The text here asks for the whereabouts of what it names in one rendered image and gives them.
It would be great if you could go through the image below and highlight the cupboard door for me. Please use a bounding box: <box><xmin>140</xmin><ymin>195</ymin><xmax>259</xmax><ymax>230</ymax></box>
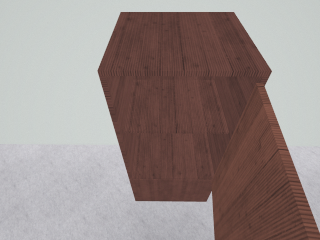
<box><xmin>211</xmin><ymin>83</ymin><xmax>320</xmax><ymax>240</ymax></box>

